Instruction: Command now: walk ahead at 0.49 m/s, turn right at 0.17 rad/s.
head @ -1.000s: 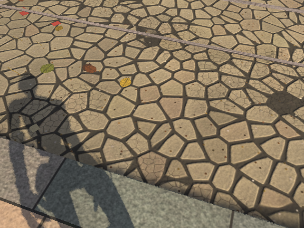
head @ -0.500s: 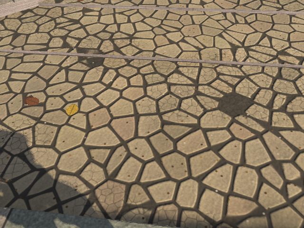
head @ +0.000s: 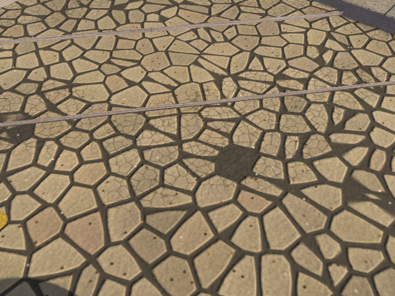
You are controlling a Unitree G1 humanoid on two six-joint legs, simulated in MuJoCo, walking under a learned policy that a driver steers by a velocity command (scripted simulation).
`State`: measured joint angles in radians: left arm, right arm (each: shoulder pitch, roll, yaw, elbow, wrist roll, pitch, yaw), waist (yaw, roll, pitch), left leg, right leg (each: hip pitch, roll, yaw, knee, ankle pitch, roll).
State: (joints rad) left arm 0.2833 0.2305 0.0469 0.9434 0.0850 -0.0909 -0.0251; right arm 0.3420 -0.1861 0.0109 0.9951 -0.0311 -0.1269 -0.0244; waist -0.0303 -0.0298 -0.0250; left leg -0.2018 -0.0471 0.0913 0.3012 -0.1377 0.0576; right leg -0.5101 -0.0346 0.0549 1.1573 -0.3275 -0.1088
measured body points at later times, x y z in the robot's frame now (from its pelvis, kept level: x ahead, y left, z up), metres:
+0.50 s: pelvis +0.27 -0.03 -0.03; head +0.27 -0.03 +0.42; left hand +0.17 +0.17 -0.18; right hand +0.48 -0.23 -0.14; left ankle +0.36 +0.13 -0.71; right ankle +0.19 -0.14 -0.75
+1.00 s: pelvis +0.54 +0.03 -0.15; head +0.56 +0.04 +0.30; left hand +0.59 +0.33 -0.24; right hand +0.73 -0.17 -0.28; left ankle +0.48 +0.10 -0.89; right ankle +0.75 -0.06 -0.85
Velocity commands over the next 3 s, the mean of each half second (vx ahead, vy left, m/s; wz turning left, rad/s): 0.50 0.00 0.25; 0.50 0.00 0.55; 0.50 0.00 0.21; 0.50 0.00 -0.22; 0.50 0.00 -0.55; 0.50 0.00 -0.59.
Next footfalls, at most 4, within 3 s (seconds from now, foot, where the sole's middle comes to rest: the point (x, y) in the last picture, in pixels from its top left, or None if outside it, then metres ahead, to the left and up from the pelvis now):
0.26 right None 0.23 -0.14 -0.78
0.70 left None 0.52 0.12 -0.92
1.08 right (203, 243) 0.79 -0.01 -0.92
1.60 left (121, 229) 0.86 0.33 -0.92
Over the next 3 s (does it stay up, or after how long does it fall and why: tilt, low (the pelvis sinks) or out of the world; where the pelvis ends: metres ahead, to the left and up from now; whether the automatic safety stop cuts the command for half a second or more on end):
stays up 1.47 0.35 -0.14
